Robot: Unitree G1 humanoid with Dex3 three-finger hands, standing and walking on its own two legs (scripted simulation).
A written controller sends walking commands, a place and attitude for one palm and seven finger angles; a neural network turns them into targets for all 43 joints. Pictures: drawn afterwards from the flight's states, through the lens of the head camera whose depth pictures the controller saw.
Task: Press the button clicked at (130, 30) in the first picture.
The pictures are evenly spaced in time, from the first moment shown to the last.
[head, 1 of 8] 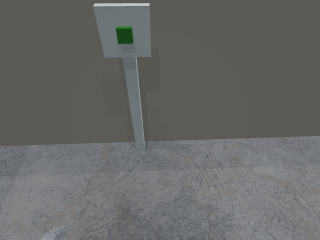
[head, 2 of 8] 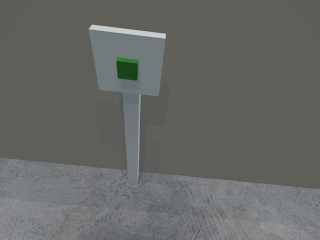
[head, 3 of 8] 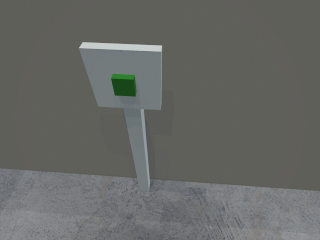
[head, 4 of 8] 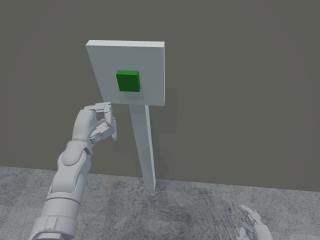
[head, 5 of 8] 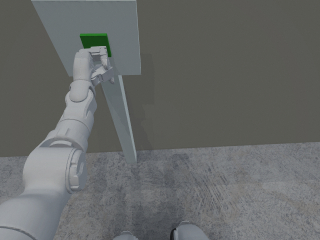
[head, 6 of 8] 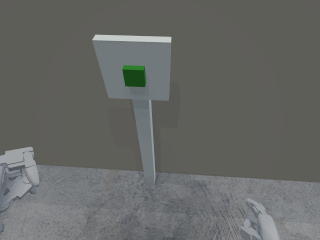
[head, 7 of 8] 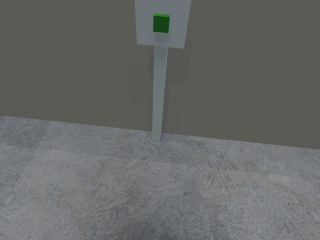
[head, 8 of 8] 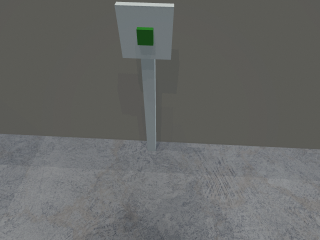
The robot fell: no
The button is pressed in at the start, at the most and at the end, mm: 0 12 0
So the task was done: yes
